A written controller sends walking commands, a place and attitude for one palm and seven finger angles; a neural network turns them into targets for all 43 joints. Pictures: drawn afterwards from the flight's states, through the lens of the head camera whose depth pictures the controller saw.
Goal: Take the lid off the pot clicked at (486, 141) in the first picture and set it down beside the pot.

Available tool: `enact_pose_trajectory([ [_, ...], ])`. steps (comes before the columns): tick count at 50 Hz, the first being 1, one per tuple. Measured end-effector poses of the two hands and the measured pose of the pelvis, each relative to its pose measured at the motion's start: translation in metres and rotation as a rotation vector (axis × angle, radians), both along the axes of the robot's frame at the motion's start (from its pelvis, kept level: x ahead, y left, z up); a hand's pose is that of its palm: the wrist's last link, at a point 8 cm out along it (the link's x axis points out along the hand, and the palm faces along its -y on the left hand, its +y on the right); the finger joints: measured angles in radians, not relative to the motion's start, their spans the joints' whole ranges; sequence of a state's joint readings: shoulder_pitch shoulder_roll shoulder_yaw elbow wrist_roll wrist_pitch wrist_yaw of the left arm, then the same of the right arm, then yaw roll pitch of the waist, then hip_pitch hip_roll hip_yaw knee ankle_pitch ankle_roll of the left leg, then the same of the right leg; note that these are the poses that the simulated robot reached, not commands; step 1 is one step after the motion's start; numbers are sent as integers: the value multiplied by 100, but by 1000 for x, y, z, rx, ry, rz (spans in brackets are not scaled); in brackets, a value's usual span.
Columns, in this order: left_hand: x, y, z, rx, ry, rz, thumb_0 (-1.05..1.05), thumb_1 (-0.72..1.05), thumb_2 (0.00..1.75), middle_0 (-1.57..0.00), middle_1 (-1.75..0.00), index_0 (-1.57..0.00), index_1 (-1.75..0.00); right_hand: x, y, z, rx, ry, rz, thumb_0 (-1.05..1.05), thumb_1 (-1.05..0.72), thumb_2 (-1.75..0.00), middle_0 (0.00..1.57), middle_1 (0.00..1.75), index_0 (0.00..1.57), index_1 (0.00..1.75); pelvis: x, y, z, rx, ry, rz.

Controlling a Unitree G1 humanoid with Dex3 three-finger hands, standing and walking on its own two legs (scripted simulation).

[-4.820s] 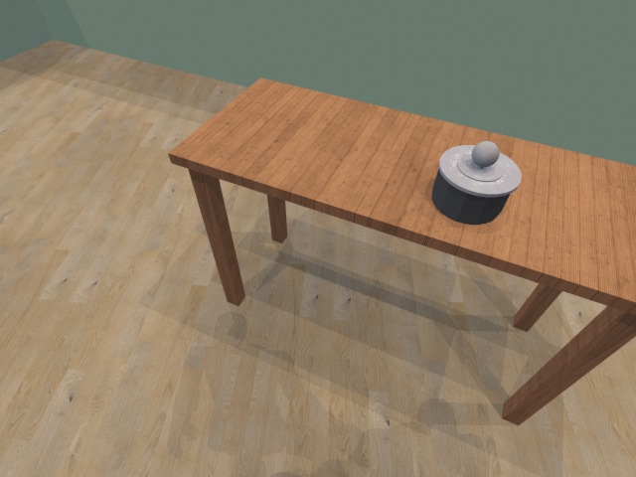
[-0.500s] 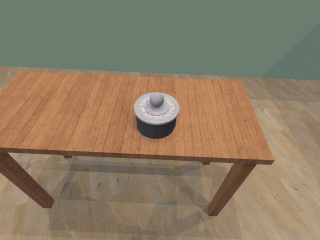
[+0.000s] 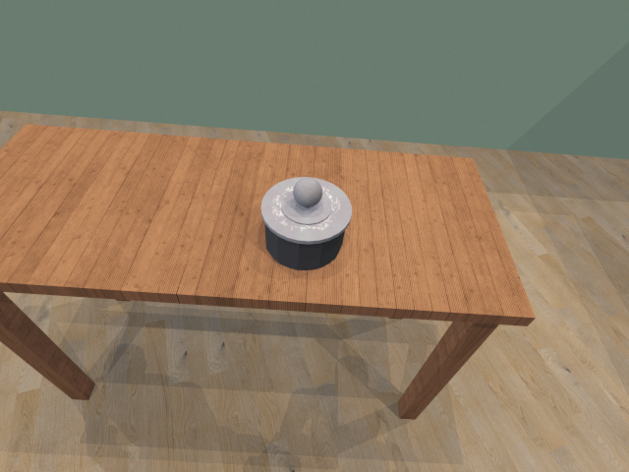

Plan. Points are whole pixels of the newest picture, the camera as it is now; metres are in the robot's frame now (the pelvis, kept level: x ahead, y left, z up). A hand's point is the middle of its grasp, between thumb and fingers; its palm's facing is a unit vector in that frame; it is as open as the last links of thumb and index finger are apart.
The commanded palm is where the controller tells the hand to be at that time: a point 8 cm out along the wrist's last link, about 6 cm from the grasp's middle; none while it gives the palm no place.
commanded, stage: shuffle to correct the standing spot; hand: left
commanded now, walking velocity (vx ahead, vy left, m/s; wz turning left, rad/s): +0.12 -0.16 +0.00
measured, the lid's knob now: (307, 192) +0.54 +0.05 +0.04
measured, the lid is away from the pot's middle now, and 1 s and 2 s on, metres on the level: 0.00 0.00 0.00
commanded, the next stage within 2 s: come to a stop and stand still in 0.70 s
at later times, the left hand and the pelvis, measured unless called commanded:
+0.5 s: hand out of the picture +0.00 +0.12 -0.19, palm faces +0.05 -0.99 -0.15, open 7.4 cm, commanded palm none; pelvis +0.04 -0.04 -0.01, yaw +1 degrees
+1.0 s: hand (263, 447) +0.19 +0.09 -0.19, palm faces -0.01 -0.97 -0.24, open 7.3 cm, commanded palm none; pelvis +0.11 -0.10 -0.02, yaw +1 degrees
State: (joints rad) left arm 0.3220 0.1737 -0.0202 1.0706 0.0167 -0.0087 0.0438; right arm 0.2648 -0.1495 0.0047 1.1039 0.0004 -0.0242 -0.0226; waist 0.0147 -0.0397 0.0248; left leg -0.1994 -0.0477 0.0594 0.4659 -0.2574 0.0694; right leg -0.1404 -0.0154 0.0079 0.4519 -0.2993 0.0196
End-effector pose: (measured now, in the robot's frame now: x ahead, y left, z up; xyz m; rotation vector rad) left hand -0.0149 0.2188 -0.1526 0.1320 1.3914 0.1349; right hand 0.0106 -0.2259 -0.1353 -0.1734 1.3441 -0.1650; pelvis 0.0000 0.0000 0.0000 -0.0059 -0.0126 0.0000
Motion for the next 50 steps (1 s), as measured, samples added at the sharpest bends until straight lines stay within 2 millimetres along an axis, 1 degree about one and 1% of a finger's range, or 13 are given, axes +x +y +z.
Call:
enact_pose_trajectory([
  [9,-7,-4,-2,-10,44,-5,0,91,89,-20,-30,-20,-30,-10,3,-3,18,35,-30,1,-92,-89,20,30,21,29,5,-3,-2,10,6,-3],
  [13,-6,-10,-2,-6,61,2,0,91,89,-20,-30,-20,-30,-12,0,-7,31,58,-43,1,-92,-89,20,30,21,29,11,-11,-3,13,18,-1],
  [17,-3,-21,-1,-3,71,17,0,91,89,-20,-30,-20,-30,-8,-8,-11,39,76,-52,1,-91,-89,20,30,21,29,19,-21,-5,7,30,0],
  [20,0,-31,-2,-5,77,27,0,91,89,-20,-30,-20,-30,0,-17,-13,33,77,-55,1,-91,-89,20,30,21,29,26,-29,-8,-1,33,1],
  [23,4,-40,-7,-16,79,42,0,91,89,-20,-30,-20,-30,12,-26,-14,15,72,-53,1,-92,-89,20,30,21,29,34,-34,-11,-11,30,7],
  [29,13,-53,-22,-66,119,39,0,91,89,-20,-30,-20,-30,53,-35,-9,-38,12,-48,1,-92,-89,20,30,20,29,53,-36,-16,-2,15,-13],
  [32,34,-53,-19,-72,126,6,1,91,89,-20,-30,-20,-30,63,-38,-1,-46,-31,-54,1,-92,-89,20,30,20,29,60,-38,-11,-10,17,-20],
  [37,96,-49,-9,-34,3,-2,1,92,89,-20,-30,-20,-30,57,-45,7,-29,27,-41,0,-92,-89,20,30,21,29,71,-52,-1,-20,28,-17],
  [40,132,-47,0,-2,-65,-13,1,92,89,-20,-30,-20,-30,54,-53,5,-7,71,-42,0,-91,-89,20,30,21,29,79,-63,1,-27,34,-14],
  [44,178,-58,8,38,-148,-41,1,92,89,-20,-30,-20,-30,58,-71,-6,22,114,-55,0,-91,-89,20,30,21,29,94,-83,-4,-35,35,-6],
  [46,194,-65,1,68,-202,-49,1,92,89,-20,-30,-20,-30,64,-85,-19,34,121,-64,0,-91,-89,20,30,21,29,104,-97,-17,1,34,8],
  [47,198,-69,-2,80,-211,-47,1,92,89,-20,-30,-20,-30,69,-92,-26,34,121,-67,0,-91,-89,20,30,21,29,107,-101,-22,-1,29,9],
  [50,202,-85,-4,70,-186,-67,0,91,89,-20,-30,-20,-30,89,-107,-32,14,94,-83,1,-91,-89,20,30,21,29,110,-104,-24,-25,10,19],
])
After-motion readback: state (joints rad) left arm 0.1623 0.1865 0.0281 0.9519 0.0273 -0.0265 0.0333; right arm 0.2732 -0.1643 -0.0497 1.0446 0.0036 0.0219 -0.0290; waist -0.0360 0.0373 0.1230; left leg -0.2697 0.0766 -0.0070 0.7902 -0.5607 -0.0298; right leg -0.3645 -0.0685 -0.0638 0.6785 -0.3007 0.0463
